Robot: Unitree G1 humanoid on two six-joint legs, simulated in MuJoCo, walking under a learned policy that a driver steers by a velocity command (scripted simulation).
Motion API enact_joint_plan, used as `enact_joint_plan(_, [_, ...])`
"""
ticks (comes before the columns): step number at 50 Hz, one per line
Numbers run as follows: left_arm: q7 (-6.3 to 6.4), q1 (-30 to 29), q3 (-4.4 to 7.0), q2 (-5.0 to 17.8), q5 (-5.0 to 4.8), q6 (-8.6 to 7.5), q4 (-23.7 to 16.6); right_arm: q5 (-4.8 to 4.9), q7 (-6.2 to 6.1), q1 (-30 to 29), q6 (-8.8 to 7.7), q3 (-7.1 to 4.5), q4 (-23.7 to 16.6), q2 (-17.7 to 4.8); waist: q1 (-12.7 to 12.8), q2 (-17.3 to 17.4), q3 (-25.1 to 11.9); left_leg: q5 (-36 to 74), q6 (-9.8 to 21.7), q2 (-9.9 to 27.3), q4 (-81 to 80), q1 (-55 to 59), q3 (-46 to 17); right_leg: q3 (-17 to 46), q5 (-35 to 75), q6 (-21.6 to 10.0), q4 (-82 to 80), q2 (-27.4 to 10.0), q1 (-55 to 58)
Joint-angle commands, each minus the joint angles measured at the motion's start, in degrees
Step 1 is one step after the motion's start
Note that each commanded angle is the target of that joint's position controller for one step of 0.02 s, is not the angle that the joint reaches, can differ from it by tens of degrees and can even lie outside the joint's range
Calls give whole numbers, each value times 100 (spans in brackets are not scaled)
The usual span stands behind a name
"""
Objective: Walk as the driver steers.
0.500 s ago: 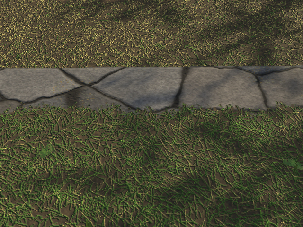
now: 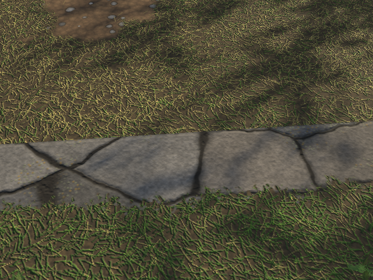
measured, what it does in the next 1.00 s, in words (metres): walks ahead, turning left: right foot, then left foot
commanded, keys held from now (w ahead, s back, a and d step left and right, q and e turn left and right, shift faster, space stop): w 0.32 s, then w+q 0.28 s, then q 0.22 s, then no key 0.18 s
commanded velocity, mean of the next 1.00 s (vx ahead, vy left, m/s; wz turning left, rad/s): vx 0.40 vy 0.00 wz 0.22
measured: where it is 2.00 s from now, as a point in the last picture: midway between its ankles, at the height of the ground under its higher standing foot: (194, 265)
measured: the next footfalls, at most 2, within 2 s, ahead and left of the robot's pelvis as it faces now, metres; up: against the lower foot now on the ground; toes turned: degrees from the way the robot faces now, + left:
right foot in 0.40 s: +0.38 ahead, -0.15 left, +0.00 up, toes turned +0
left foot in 0.88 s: +0.57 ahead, +0.12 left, +0.00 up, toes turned +18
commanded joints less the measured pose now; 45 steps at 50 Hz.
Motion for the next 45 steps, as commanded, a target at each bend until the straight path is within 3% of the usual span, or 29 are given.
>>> enact_joint_plan(1, [26,44,145,417,39,-41,-434,-17,26,146,-64,-100,-208,-552,61,644,-184,674,1016,1516,-1505,925,-1795,129,408,69,-290,-605,-1067])
enact_joint_plan(4, [65,-337,114,323,80,-14,-596,22,-29,359,-70,-168,-70,-791,17,568,-77,1405,1089,1505,-1696,906,-1358,13,975,227,-1013,-702,-1377])
enact_joint_plan(9, [2,-1285,49,146,48,-79,-830,102,-115,803,41,-168,134,-867,-309,537,49,1486,789,1253,-1705,1132,-771,-182,2398,248,-2726,-547,-1234])
enact_joint_plan(14, [-160,-2101,34,177,-33,-148,-1143,128,-132,1257,168,-167,371,-935,-564,570,303,1304,758,1580,-1419,1832,-924,-275,2255,143,-3530,-352,-1316])
enact_joint_plan(17, [-238,-2039,82,327,-23,-210,-1222,144,-177,1237,257,-204,436,-1034,-364,677,237,1939,630,1765,-978,2166,-1067,-298,1639,-67,-3861,-216,-895])
enact_joint_plan(18, [-227,-1665,148,449,-5,-232,-1144,151,-186,1122,280,-215,421,-1092,-99,724,34,2687,561,1683,-571,2101,-1034,-403,1549,-159,-4018,-58,-249])
enact_joint_plan(19, [-184,-856,277,687,20,-242,-908,140,-187,1015,293,-186,384,-1040,320,641,-465,3250,429,1397,284,1817,-854,-470,1721,-317,-4164,27,961])
enact_joint_plan(20, [-110,266,408,1095,113,-242,-695,51,-184,884,263,-91,210,-822,774,304,-1342,2299,221,1069,1807,709,-637,314,2053,-678,-3851,-797,2823])
enact_joint_plan(21, [-78,772,528,1609,189,-185,-599,52,-159,1595,144,120,111,-114,582,-1138,-2214,-1006,-183,157,3984,-1639,-274,2695,1562,-1501,-4075,-2320,5027])
enact_joint_plan(22, [-70,912,411,1083,135,-147,-562,187,-130,1533,49,22,239,-551,742,-1113,-2470,-2380,-190,192,4829,-2289,-1014,3653,854,-1624,-4648,-2499,4956])
enact_joint_plan(23, [-51,505,312,819,99,-143,-580,311,-131,1030,32,-109,98,-941,695,-732,-1438,-1993,-173,479,5057,-2658,-1002,2734,815,-1319,-4796,-2278,4152])
enact_joint_plan(25, [-83,-249,197,471,98,-163,-591,215,-170,527,108,-136,-2,-800,341,-247,-499,-1184,-222,893,4542,-2332,-794,1453,1254,-1003,-5240,-1766,2580])
enact_joint_plan(26, [-104,-473,163,342,123,-211,-573,186,-186,620,204,-173,28,-722,137,-348,-294,-930,-234,1036,4319,-2006,-831,1007,1382,-893,-5491,-1566,2073])
enact_joint_plan(28, [-124,-627,202,366,141,-289,-473,200,-181,819,359,-153,65,-439,-56,-371,-143,-670,-287,1081,4188,-1667,-798,504,1724,-911,-5831,-1489,1551])
enact_joint_plan(31, [-66,-655,264,513,192,-332,-312,158,-207,543,461,-195,-107,-397,-136,-185,118,-92,-377,1060,3761,-2022,-898,-172,2731,-918,-5931,-1485,1478])
enact_joint_plan(34, [64,-746,301,668,189,-241,-244,79,-125,173,425,-170,-300,-289,-111,-200,172,791,-427,940,2547,-1747,-540,-1014,3872,-739,-5723,-1242,1430])
enact_joint_plan(37, [174,-571,337,833,120,-123,-158,39,20,-418,417,-125,-581,-179,143,-166,94,1320,-388,797,1630,-1417,-170,-1317,4136,-680,-5465,-1289,1666])
enact_joint_plan(40, [216,-559,400,993,-23,21,-102,37,129,-569,474,-204,-837,-375,128,-274,-26,745,-214,714,1239,-1413,-91,-1286,4278,-575,-4972,-1552,2275])
enact_joint_plan(42, [251,-662,445,1087,-116,108,-111,0,162,-330,489,-292,-891,-548,-48,-339,-197,168,-16,482,1020,-1002,85,-1265,4915,-451,-4282,-1595,2428])
enact_joint_plan(43, [259,-727,438,1062,-146,150,-110,-5,154,146,465,-376,-792,-678,-317,-217,-418,385,125,273,547,-370,177,-1339,4986,-310,-3560,-1428,2379])
enact_joint_plan(44, [234,-491,388,924,-92,162,-61,-26,72,618,436,-513,-674,-1012,-498,221,-734,1660,304,149,28,543,59,-1490,4326,-23,-2454,-1001,2083])
enact_joint_plan(45, [178,-152,224,485,225,125,-201,-85,-82,868,446,-625,-730,-1609,-330,1475,-1317,4830,864,1516,534,2202,-1562,-1500,890,353,-570,-523,454])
